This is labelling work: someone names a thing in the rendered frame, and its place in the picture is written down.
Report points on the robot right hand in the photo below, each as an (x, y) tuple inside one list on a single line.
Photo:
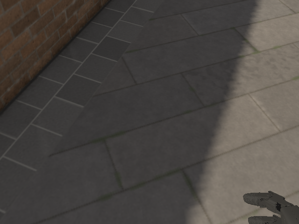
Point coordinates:
[(289, 213)]

